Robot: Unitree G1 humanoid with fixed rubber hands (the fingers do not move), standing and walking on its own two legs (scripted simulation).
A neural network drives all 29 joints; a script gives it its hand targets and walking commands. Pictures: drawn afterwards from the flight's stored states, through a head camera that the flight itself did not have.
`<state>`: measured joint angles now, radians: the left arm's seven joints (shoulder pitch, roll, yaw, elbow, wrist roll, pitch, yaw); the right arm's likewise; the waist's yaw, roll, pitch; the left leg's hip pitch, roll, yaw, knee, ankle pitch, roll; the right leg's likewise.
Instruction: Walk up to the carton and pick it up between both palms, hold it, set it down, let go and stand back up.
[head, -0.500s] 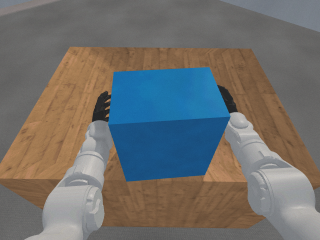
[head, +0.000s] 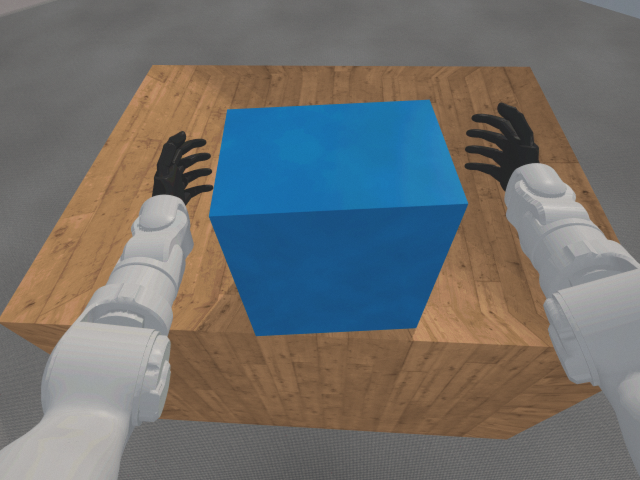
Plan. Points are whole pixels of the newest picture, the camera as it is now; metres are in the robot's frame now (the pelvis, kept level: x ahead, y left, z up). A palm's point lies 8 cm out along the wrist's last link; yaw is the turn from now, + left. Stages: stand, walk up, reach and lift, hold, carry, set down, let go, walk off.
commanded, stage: set down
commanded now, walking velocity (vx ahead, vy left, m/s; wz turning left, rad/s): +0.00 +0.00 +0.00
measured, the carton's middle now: (332, 231) +0.44 +0.06 +0.05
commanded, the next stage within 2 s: none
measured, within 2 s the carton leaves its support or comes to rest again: neither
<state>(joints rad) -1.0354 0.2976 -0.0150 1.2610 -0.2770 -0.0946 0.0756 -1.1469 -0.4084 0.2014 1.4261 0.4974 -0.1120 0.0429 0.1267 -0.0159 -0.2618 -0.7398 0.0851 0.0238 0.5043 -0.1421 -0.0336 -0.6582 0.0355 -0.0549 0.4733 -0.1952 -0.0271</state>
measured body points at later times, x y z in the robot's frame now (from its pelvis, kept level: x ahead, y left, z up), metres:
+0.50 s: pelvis +0.01 +0.00 +0.02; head +0.04 +0.01 +0.46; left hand +0.45 +0.27 +0.21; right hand +0.51 -0.17 +0.23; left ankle +0.04 +0.14 -0.73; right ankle +0.00 -0.10 -0.73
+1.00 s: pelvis +0.01 +0.00 +0.02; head +0.03 +0.01 +0.47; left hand +0.41 +0.27 +0.18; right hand +0.47 -0.18 +0.19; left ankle +0.04 +0.14 -0.73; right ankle +0.00 -0.10 -0.73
